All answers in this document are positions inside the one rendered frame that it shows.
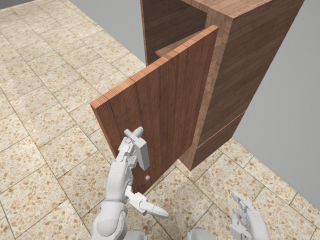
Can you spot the left robot hand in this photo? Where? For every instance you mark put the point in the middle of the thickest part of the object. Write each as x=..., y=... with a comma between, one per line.
x=120, y=174

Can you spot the robot left thigh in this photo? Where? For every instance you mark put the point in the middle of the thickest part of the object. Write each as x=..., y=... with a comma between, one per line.
x=135, y=235

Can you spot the left robot forearm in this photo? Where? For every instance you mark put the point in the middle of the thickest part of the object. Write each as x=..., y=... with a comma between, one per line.
x=110, y=223

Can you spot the cupboard door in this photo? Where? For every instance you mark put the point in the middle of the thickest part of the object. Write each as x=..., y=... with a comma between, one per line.
x=164, y=99

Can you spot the right robot hand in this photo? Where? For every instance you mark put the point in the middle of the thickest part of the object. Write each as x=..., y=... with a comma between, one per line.
x=253, y=226

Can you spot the handle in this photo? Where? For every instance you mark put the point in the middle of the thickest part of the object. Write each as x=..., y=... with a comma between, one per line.
x=141, y=149

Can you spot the robot right shin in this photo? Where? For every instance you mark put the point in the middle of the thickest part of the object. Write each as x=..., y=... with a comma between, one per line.
x=199, y=227

